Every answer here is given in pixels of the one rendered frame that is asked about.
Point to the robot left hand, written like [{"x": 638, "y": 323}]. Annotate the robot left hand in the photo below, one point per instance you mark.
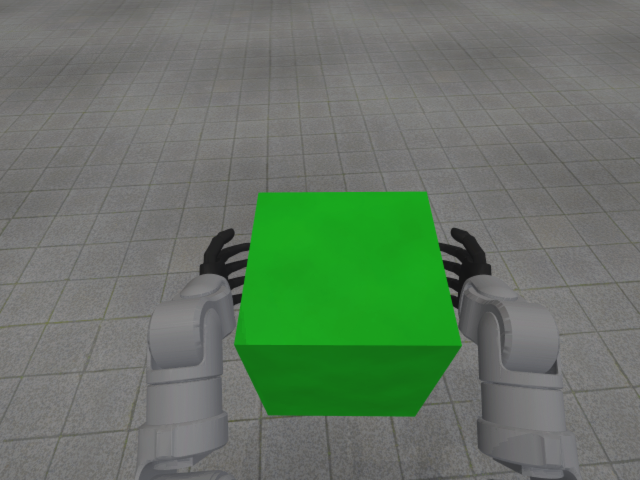
[{"x": 215, "y": 258}]

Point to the carton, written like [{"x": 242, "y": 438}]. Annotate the carton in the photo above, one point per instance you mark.
[{"x": 345, "y": 309}]

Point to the robot right forearm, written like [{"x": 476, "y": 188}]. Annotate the robot right forearm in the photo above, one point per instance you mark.
[{"x": 523, "y": 424}]

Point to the robot left forearm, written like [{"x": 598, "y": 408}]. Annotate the robot left forearm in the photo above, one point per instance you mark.
[{"x": 184, "y": 417}]

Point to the robot right hand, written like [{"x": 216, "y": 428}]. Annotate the robot right hand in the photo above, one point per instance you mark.
[{"x": 473, "y": 261}]

